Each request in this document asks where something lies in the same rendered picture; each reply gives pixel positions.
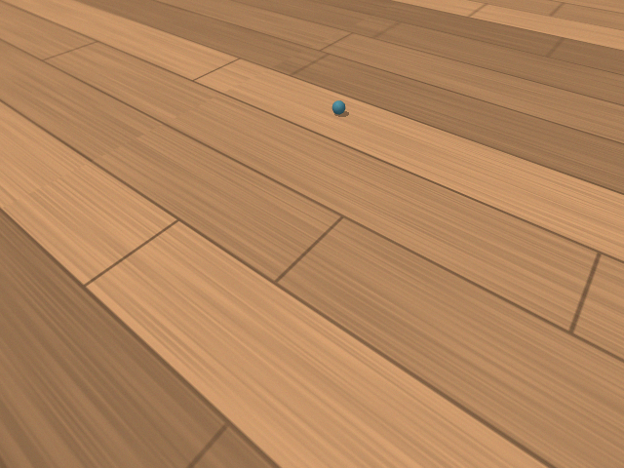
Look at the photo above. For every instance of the ball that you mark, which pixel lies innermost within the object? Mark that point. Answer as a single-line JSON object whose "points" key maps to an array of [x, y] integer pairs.
{"points": [[338, 107]]}

